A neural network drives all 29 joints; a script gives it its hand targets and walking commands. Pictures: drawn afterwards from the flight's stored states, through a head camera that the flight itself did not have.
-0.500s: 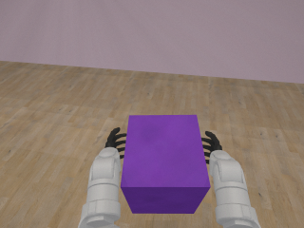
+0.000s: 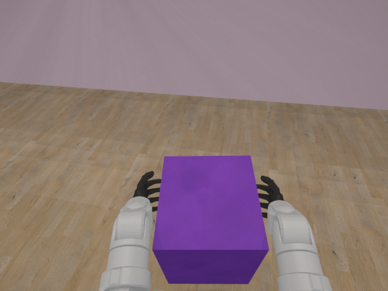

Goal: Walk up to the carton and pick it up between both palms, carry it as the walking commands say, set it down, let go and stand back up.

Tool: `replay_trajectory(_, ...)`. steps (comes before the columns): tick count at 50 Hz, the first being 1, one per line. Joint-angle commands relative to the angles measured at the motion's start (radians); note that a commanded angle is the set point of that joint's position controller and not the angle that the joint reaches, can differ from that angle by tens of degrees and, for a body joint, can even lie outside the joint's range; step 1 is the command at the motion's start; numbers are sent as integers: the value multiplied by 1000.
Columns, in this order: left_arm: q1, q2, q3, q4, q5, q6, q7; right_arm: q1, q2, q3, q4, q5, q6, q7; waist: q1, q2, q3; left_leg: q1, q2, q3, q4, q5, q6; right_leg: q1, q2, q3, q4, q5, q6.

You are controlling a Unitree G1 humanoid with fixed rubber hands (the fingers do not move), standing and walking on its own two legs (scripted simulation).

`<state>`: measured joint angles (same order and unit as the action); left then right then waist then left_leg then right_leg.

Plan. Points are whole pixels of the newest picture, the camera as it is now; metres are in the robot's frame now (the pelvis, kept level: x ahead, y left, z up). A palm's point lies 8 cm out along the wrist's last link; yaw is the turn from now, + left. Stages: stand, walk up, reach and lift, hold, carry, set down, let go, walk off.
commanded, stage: reach and lift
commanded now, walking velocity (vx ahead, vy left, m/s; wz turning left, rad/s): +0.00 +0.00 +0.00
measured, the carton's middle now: (207, 222) +0.29 +0.00 -0.03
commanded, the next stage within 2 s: hold in 0.34 s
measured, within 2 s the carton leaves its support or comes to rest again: neither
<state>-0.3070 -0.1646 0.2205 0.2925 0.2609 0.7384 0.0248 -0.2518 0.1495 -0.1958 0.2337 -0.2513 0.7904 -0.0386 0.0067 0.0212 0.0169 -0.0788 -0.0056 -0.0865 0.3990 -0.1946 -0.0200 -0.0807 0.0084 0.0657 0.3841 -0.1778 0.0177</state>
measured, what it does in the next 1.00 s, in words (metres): stands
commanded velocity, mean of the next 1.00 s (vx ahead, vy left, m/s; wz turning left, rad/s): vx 0.00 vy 0.00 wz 0.00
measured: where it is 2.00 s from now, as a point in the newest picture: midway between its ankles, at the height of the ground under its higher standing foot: outside the picture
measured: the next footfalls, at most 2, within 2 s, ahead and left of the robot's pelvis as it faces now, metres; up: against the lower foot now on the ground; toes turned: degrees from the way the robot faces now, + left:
none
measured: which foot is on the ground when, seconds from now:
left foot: down 0.00-1.00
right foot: down 0.00-1.00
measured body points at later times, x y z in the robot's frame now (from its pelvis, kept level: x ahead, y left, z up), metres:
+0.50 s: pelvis -0.01 +0.00 +0.00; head -0.07 +0.00 +0.44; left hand +0.30 +0.14 +0.05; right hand +0.29 -0.15 +0.04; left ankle +0.03 +0.13 -0.74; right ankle +0.03 -0.13 -0.74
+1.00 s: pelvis +0.00 +0.00 +0.00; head -0.05 +0.00 +0.45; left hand +0.30 +0.15 +0.04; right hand +0.29 -0.15 +0.03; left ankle +0.03 +0.13 -0.74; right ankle +0.03 -0.13 -0.74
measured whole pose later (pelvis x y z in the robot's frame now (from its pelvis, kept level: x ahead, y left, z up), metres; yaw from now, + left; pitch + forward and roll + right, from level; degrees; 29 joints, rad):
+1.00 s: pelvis +0.00 +0.00 +0.00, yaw +0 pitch -7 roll +0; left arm -0.28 -0.16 0.20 0.28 0.25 0.75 0.03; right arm -0.22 0.14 -0.17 0.21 -0.23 0.80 -0.05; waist 0.01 0.02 0.01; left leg -0.09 -0.01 -0.09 0.42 -0.20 -0.02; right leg -0.09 0.01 0.07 0.40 -0.18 0.02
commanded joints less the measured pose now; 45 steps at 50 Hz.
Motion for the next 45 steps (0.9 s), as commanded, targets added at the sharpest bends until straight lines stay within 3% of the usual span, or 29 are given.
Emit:
replay_trajectory(1, -441, -1033, -569, -55, -270, -26, -270, -663, 962, 610, -155, 289, -88, 277, -5, -20, -316, 18, -88, 7, -54, 167, 13, 110, 93, -1, -35, 147, -9)
replay_trajectory(2, -433, -1033, -570, -44, -265, -20, -266, -646, 963, 604, -137, 287, -84, 279, -6, -1, -322, 37, -88, 11, -56, 160, 11, 107, 91, 1, -35, 141, -11)
replay_trajectory(4, -415, -1034, -574, -43, -274, -25, -272, -649, 972, 635, -177, 296, -90, 273, 2, -18, -315, 21, -92, 14, -54, 175, 16, 120, 95, -3, -35, 165, -8)
replay_trajectory(8, -444, -1036, -547, -23, -263, -24, -275, -705, 975, 606, -167, 294, -85, 278, 3, -27, -291, -16, -91, 11, -56, 60, 22, 105, 89, -1, -39, 49, -10)
replay_trajectory(9, -435, -1029, -562, -33, -265, -28, -275, -665, 972, 609, -149, 287, -86, 273, -6, -27, -291, 0, -88, 8, -50, 100, 22, 98, 88, 2, -40, 83, -10)
replay_trajectory(10, -443, -1040, -555, -13, -260, -23, -277, -687, 971, 608, -152, 293, -87, 277, -3, 3, -288, -11, -91, 11, -55, 45, 21, 95, 86, -1, -37, 37, -13)
replay_trajectory(11, -453, -1033, -542, -10, -261, -25, -277, -703, 980, 604, -143, 288, -83, 278, 0, -28, -283, -5, -90, 15, -57, 66, 21, 81, 88, -4, -41, 49, -11)
replay_trajectory(13, -470, -1056, -571, -36, -279, -30, -281, -709, 985, 623, -163, 303, -91, 281, -8, -9, -333, 4, -86, 11, -47, 67, 20, 98, 86, 0, -32, 55, -11)
replay_trajectory(16, -462, -1033, -544, -2, -260, -22, -280, -685, 991, 597, -115, 284, -84, 282, -3, -25, -297, -5, -89, 12, -49, 67, 24, 90, 86, -5, -35, 49, -9)
replay_trajectory(18, -493, -1025, -537, 5, -264, -27, -284, -703, 988, 590, -92, 280, -81, 282, -7, -28, -307, -9, -84, 14, -52, 0, 27, 79, 84, -3, -39, -12, -9)
replay_trajectory(19, -499, -1032, -542, 10, -262, -33, -291, -750, 994, 604, -120, 305, -93, 285, 0, -5, -278, -36, -86, 8, -50, -12, 31, 68, 76, 3, -37, -20, -11)
replay_trajectory(21, -484, -1022, -503, 56, -243, -26, -293, -762, 988, 583, -96, 297, -84, 286, 13, -23, -250, -43, -87, 14, -49, -26, 31, 59, 73, 2, -37, -40, -7)
replay_trajectory(22, -486, -1022, -511, 27, -254, -31, -294, -759, 1005, 600, -107, 295, -82, 285, 20, -60, -293, -23, -87, 16, -48, 5, 32, 74, 81, -6, -38, -21, -2)
replay_trajectory(25, -499, -1034, -536, 22, -262, -25, -291, -697, 993, 575, -75, 287, -79, 282, -8, -12, -265, -16, -84, 19, -53, 11, 27, 70, 86, -3, -37, -1, -11)
replay_trajectory(26, -494, -1041, -537, 16, -263, -27, -291, -712, 996, 579, -91, 283, -83, 282, -9, -31, -296, 2, -86, 15, -47, 21, 27, 71, 85, -5, -38, -5, -10)
replay_trajectory(27, -481, -1032, -524, 26, -245, -24, -291, -700, 988, 564, -80, 278, -81, 282, -4, 1, -273, -15, -89, 16, -52, 27, 23, 71, 82, -2, -39, 3, -12)
replay_trajectory(29, -509, -1035, -553, -11, -272, -27, -289, -706, 1010, 596, -95, 293, -83, 281, -2, -28, -307, -4, -86, 20, -50, 29, 25, 84, 84, -4, -35, 16, -7)
replay_trajectory(30, -506, -1029, -539, 5, -256, -23, -289, -702, 994, 570, -80, 286, -84, 282, -1, 10, -277, -25, -86, 14, -53, 18, 22, 81, 82, -2, -32, 13, -15)
replay_trajectory(32, -467, -1050, -548, 17, -269, -27, -287, -719, 996, 608, -129, 298, -89, 282, 6, -28, -314, -3, -84, 10, -50, 55, 29, 92, 89, 0, -33, 36, -13)
replay_trajectory(34, -449, -1044, -550, -3, -262, -25, -283, -700, 973, 609, -147, 306, -88, 281, 2, 2, -284, -11, -84, 10, -49, 91, 22, 87, 89, -1, -26, 70, -15)
replay_trajectory(36, -457, -1044, -564, -25, -272, -24, -281, -695, 984, 619, -153, 309, -88, 282, 4, -16, -314, 3, -87, 16, -48, 83, 21, 92, 89, -4, -28, 69, -11)
replay_trajectory(37, -459, -1048, -571, -43, -282, -24, -280, -684, 1000, 628, -158, 304, -81, 278, 3, -54, -324, 5, -87, 13, -47, 95, 23, 95, 95, -8, -29, 74, -9)
replay_trajectory(39, -455, -1043, -574, -42, -278, -22, -280, -656, 989, 609, -133, 295, -78, 276, -8, -28, -306, 3, -84, 8, -51, 89, 25, 85, 91, -2, -37, 61, -12)
replay_trajectory(40, -440, -1031, -569, -34, -266, -18, -278, -674, 992, 622, -150, 309, -84, 277, 10, 4, -306, 1, -88, 11, -47, 86, 22, 90, 86, 3, -32, 69, -13)
replay_trajectory(41, -412, -1035, -562, -9, -262, -11, -277, -648, 975, 613, -147, 300, -76, 276, -3, -9, -285, 5, -88, 7, -55, 80, 23, 81, 83, 4, -40, 61, -15)
replay_trajectory(43, -437, -1041, -595, -64, -285, -17, -278, -623, 984, 620, -148, 305, -79, 276, -6, 9, -301, 6, -87, 10, -51, 111, 15, 95, 89, 1, -35, 97, -16)
replay_trajectory(45, -411, -1031, -565, -29, -265, -12, -276, -633, 966, 613, -158, 297, -76, 273, 0, 0, -277, 7, -88, 15, -53, 96, 19, 83, 90, 1, -40, 76, -15)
